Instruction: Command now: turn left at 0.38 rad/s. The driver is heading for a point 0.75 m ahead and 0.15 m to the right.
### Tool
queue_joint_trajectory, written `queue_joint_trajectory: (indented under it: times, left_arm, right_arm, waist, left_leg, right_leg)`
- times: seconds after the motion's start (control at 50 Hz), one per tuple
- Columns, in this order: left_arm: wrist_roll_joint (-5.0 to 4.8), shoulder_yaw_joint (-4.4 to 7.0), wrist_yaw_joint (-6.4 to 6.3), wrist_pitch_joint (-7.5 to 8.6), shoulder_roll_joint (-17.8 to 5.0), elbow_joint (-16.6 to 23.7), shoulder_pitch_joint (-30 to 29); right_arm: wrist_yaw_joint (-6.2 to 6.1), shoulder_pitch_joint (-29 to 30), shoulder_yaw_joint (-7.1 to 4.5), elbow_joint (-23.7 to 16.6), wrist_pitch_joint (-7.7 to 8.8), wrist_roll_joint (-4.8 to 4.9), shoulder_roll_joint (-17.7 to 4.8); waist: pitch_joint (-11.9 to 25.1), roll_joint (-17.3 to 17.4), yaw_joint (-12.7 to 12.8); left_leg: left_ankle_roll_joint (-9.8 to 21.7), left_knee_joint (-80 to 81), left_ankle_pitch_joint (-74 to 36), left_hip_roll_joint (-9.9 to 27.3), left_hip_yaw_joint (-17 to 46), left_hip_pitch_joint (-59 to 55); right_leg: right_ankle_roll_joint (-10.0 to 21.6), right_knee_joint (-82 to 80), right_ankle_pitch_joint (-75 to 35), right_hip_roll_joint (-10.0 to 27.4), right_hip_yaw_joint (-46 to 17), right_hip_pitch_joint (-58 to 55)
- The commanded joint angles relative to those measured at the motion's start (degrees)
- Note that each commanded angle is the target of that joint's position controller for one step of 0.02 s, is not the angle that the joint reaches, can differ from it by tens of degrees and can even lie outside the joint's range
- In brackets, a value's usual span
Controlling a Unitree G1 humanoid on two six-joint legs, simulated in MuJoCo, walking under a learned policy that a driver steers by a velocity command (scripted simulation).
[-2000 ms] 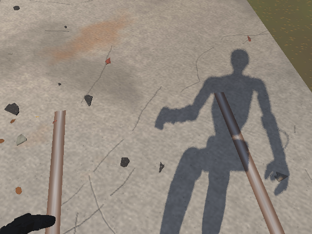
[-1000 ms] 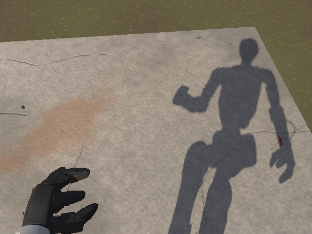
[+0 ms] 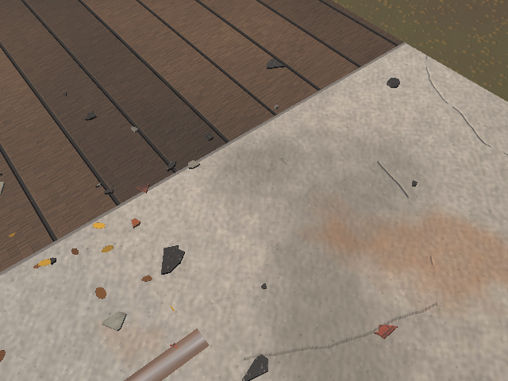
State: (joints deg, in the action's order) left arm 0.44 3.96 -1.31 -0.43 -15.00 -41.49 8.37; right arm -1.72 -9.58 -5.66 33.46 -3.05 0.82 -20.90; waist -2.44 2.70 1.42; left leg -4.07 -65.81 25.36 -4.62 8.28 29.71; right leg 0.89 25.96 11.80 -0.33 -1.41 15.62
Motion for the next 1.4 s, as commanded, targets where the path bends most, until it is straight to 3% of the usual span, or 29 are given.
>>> queue_joint_trajectory:
  times: [0.02, 0.1, 0.16, 0.18, 0.2, 0.22, 0.26, 0.34, 0.56, 0.58, 0.62, 0.66, 0.72, 0.78, 0.8, 0.82, 0.84, 0.86, 0.88, 0.9, 0.94, 1.0, 1.22, 1.3, 1.32, 1.34, 1.36, 1.38, 1.4]
  left_arm:
    - [-0.05, 1.78, -0.48, 0.16, -8.74, 3.41, -1.52]
    - [-0.89, 2.28, 0.03, -0.65, -10.77, 2.41, -0.55]
    - [-2.33, 1.44, 0.08, -0.65, -9.33, 0.91, 1.41]
    - [-1.53, 0.82, 0.38, -0.03, -7.71, 0.27, 3.82]
    - [0.96, -0.45, 1.06, 1.07, -4.07, 1.36, 5.09]
    - [0.93, -0.52, 0.71, 1.4, -4.84, 2.24, 0.19]
    - [0.67, -0.4, 0.56, 1.2, -5.58, 1.36, -1.19]
    - [0.48, -0.32, 0.48, 0.7, -7.31, -0.55, 1.0]
    - [0.08, -0.53, -0.46, 0.91, -6.7, -5.7, 1.65]
    - [-0.1, -0.61, -0.56, 0.81, -6.24, -6.58, 2.81]
    - [-1.5, -0.31, -0.27, 1.37, -6.61, -5.28, -0.8]
    - [-3.29, -0.05, 0.34, 3.38, -7.3, -1.31, -7.58]
    - [-3.08, -0.3, 2.1, 6.51, -6.47, -1.78, -5.17]
    - [-2.09, -0.98, 3.39, 7.09, -5.2, -3.68, -1.94]
    - [2.58, -0.75, 4.52, 4.2, -4.94, -4.0, 1.62]
    - [2.66, -0.23, 4.42, 2.93, -5.56, -5.81, 6.98]
    - [2.1, 0.6, 3.75, 2.68, -7.46, -8.17, 15.06]
    - [2.63, 1.84, 2.98, 3.36, -11.92, -10.7, 27.0]
    - [3.03, 1.99, 2.42, 4.32, -16.98, -10.19, 30.91]
    - [2.77, 1.86, 2.09, 3.83, -16.03, -8.09, 20.72]
    - [1.26, 0.79, 2.47, 4.35, -10.79, -5.31, 10.42]
    - [1.12, -0.55, 2.32, 5.6, -6.98, -6.57, 11.92]
    - [0.11, -1.03, 1.66, 6.98, -6.54, -12.64, 23.17]
    - [1.48, -0.22, 0.48, 5.98, -11.2, -14.15, 22.48]
    - [1.66, 0.08, 0.16, 5.27, -12.17, -14.08, 20.82]
    - [1.62, -0.5, 0.27, 5.25, -9.66, -12.58, 19.24]
    - [-0.51, -2.62, 1.77, 5.77, 0.87, -9.64, 24.35]
    - [-1.22, -1.14, 1.71, 6.32, -5.48, -9.48, 20.27]
    - [-1.33, -0.47, 1.52, 6.14, -7.08, -7.49, 13.42]
  right_arm:
    - [-0.1, 1.7, 0.2, -4.34, 1.1, -0.12, -1.56]
    - [0.49, 1.25, 0.98, -3.35, 1.26, -0.01, -0.9]
    - [0.89, -3.09, 0.87, -0.49, 1.39, -0.44, -0.6]
    - [0.73, -3.14, 0.69, -1.03, 1.32, -0.87, -2.67]
    - [0.22, -1.59, -0.17, -1.91, 0.92, -1.88, -7.6]
    - [0.78, -0.07, 1.0, -1.69, 1.47, -2.88, -3.22]
    - [1.32, 2.56, 2.04, -1.02, 2.75, -2.72, 0.15]
    - [1.53, -0.05, 2.52, 0.75, 3.69, -2.33, 0.49]
    - [1.25, -0.96, 2.44, 4.13, 3.61, -1.7, 1.11]
    - [1.01, -2.79, 2.08, 5.11, 3.35, -1.47, 0.5]
    - [0.97, -7.25, 0.27, 5.9, 2.89, -0.45, -4.88]
    - [0.74, -9.67, -0.11, 6.73, 4.78, -0.12, -6.11]
    - [0.82, -7.42, 0.61, 6.08, 7.24, 0.43, -2.71]
    - [1.5, -4.74, 0.0, 5.01, 6.95, 0.96, -4.85]
    - [2.47, -5.66, -0.74, 7.39, 6.5, -3.3, -6.52]
    - [2.84, -4.94, -0.76, 7.53, 6.38, -3.25, -5.62]
    - [2.85, -4.12, -0.06, 7.6, 6.59, -3.33, -3.6]
    - [2.84, -0.3, 1.16, 6.53, 7.04, -3.74, 0.37]
    - [2.31, 3.94, 2.7, 2.2, 7.87, -3.03, 6.29]
    - [2.39, 0.65, 2.64, 1.38, 7.91, -2.26, 4.42]
    - [3.54, -1.05, 1.77, 3.72, 7.5, -3.3, -0.64]
    - [5.27, -2.63, 2.1, 5.57, 5.66, -4.17, 0.1]
    - [5.61, 18.59, 4.65, -0.33, 5.58, -2.72, 3.04]
    - [3.67, 6.98, 3.43, 2.87, 5.93, -2.99, -0.47]
    - [2.72, -6.28, 2.35, 6.98, 6.22, -2.77, -2.48]
    - [1.62, -18.39, 0.94, 10.14, 6.44, -3.65, -6.23]
    - [1.24, -19.74, -0.59, 10.65, 6.93, -5.74, -11.31]
    - [2.01, -17.33, -0.29, 10.47, 6.96, -4.2, -8.6]
    - [2.03, -11.28, 0.32, 11.08, 7.29, -4.19, -5.23]
  waist:
    - [6.68, -11.79, 0.08]
    - [7.63, -15.39, 0.98]
    - [6.99, -12.88, -1.3]
    - [8.41, -8.2, -0.35]
    - [9.53, 6.96, 2.51]
    - [8.82, 9.14, -0.27]
    - [6.42, 5.93, 0.23]
    - [3.79, 3.57, -0.24]
    - [3.51, -1.72, -0.29]
    - [5.83, -0.57, -0.75]
    - [-0.07, 5.44, -4.41]
    - [-7.57, 8.76, -6.17]
    - [-3.31, 4.42, -4.11]
    - [1.06, 5.01, -2.11]
    - [2.71, 4.8, 0.05]
    - [1.87, 2.7, 2.64]
    - [2.48, -1.54, 6.56]
    - [4.35, -13.39, 13.38]
    - [5.41, -22.82, 13.19]
    - [2.4, -14.93, 6.35]
    - [-0.82, -4.52, 0.15]
    - [-1.24, -8.63, -1.18]
    - [-7.41, -5.96, 2.72]
    - [3.39, -11.31, -4.99]
    - [9.66, -11.18, -11.03]
    - [16.5, -7.7, -15.74]
    - [23.72, 9.49, -8.83]
    - [24.48, 6.05, -9.91]
    - [11.64, 2.26, -7.49]
  left_leg:
    - [-1.23, 7.54, 0.77, 2.05, -2.48, 2.23]
    - [-0.49, 25.43, -0.5, 3.44, -7.14, -9.13]
    - [3.04, 46.93, -16.09, 2.53, -8.56, -21.08]
    - [5.07, 47.09, -22.11, 7.36, -2.35, -27.71]
    - [10.22, 43.99, -35.92, 17.75, 8.96, -30.61]
    - [15.56, 45.38, -31.38, 20.65, 10.58, -21.96]
    - [12.5, 45.2, -21.37, 14.43, 5.87, -20.09]
    - [8.28, 45.15, -17.54, 10.37, 3.16, -16.53]
    - [7.84, 43.28, -23.43, 7.94, 0.71, -18.08]
    - [8.59, 44.69, -11.63, 7.33, 0.7, -19.37]
    - [14.24, 53.27, 23.27, 13.97, 12.88, -19.59]
    - [19.88, 60.57, 26.73, 23.43, 27.64, -19.44]
    - [17.94, 57.91, 10.48, 22.65, 20.69, -28.88]
    - [15.2, 56.26, 2.13, 16.03, 7.79, -19.34]
    - [14.89, 54.98, 6.18, 12.67, 3.31, -14.19]
    - [14.57, 51.41, 8.77, 11.48, 1.62, -6.57]
    - [13.88, 43.05, 6.32, 9.34, -0.11, 1.13]
    - [11.98, 19.39, 0.68, 3.53, -6.56, 9.57]
    - [10.77, 0.35, 8.34, -2.79, -2.96, 20.71]
    - [11.35, -7.09, 0.26, 0.09, 3.05, 26.78]
    - [9.62, -3.48, -11.35, 8.72, -1.05, 21.94]
    - [6.26, -0.74, -17.23, 10.57, -5.49, 15.55]
    - [8.54, 29.5, -27.33, 7.57, -14.87, 12.71]
    - [12.89, 31.32, -15.35, -0.69, -17.5, -8.4]
    - [14.03, 33.27, -13.68, -1.01, -15.66, -23.3]
    - [15.25, 33.35, -3.95, 8.08, -5.33, -41.55]
    - [19.08, 40.23, 22.67, 26.75, 25.46, -58.12]
    - [18.39, 52.14, 30.91, 28.36, 41.06, -53.67]
    - [16.13, 52.27, 22.38, 26.02, 28.45, -43.92]
  right_leg:
    - [12.06, -6.28, -18.79, 12.44, -10.99, -11.58]
    - [12.14, -5.29, -20.86, 13.38, -9.54, -9.36]
    - [8.29, -1.64, -18.72, 11.69, -7.67, -4.96]
    - [3.93, 1.24, -11.39, 9.83, -5.89, -0.19]
    - [-1.09, 7.46, 4.51, 3.83, 0.59, 6.93]
    - [-3.15, 6.6, 13.12, 3.36, 0.43, 4.37]
    - [-4.26, 3.64, 4.0, 3.4, 0.43, 0.77]
    - [-4.3, 0.89, -4.57, 4.06, -0.2, -4.0]
    - [-4.65, -0.66, -7.51, 4.4, -0.15, -6.26]
    - [-4.56, 1.52, 0.31, 2.35, 2.56, -6.24]
    - [-3.11, 12.2, 14.68, -1.02, 6.27, 7.71]
    - [0.61, 24.27, 17.8, 3.81, -0.58, 21.52]
    - [3.38, 21.45, 12.42, 7.99, -2.68, 26.96]
    - [1.58, 10.59, 6.09, 3.86, 3.44, 7.84]
    - [0.77, 6.62, 4.54, -0.33, 9.22, -2.21]
    - [0.06, 5.78, 1.59, -2.23, 12.01, -12.1]
    - [0.23, 5.66, 5.29, -2.74, 11.14, -22.65]
    - [1.9, -1.24, 17.6, 6.88, -2.21, -30.87]
    - [5.15, -15.6, 41.36, 21.29, -33.2, -28.93]
    - [10.24, -21.28, 49.31, 25.29, -46.75, -23.02]
    - [8.38, -17.48, 35.54, 20.11, -30.16, -13.96]
    - [7.65, -21.52, 24.25, 12.92, -17.11, -7.97]
    - [9.17, -27.88, -19.36, 11.85, -0.63, -20.87]
    - [7.28, -5.12, -70.41, 14.04, 3.5, -26.42]
    - [6.64, 9.72, -69.4, 13.64, 3.47, -21.32]
    - [6.58, 28.39, -50.85, 11.06, 3.22, -7.32]
    - [5.44, 50.47, 4.91, 0.48, 1.2, 16.98]
    - [7.38, 56.72, 11.05, -1.37, -5.51, 22.5]
    - [7.69, 56.35, 4.25, 2.64, -4.47, 26.36]
